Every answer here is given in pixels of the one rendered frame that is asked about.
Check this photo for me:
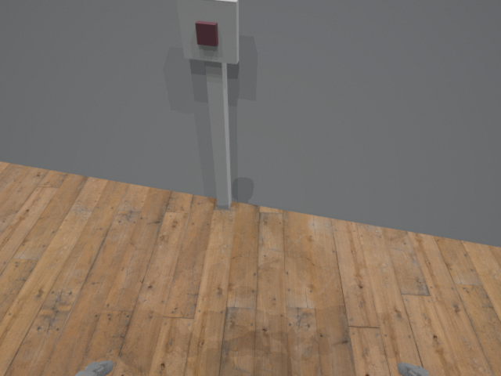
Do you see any button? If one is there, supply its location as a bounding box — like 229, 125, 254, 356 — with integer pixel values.
195, 20, 218, 46

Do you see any left robot hand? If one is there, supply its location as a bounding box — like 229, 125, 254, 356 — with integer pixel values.
75, 360, 114, 376

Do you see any panel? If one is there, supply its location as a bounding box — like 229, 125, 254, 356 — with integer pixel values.
176, 0, 239, 210

